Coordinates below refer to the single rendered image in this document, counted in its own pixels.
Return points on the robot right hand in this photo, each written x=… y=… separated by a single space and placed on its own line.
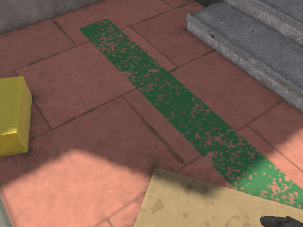
x=272 y=221

